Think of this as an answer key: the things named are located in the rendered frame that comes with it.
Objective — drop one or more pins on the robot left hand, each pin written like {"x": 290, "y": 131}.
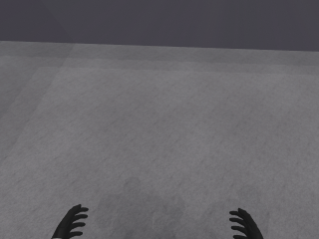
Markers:
{"x": 66, "y": 225}

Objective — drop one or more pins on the robot right hand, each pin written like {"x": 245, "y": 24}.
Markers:
{"x": 250, "y": 228}

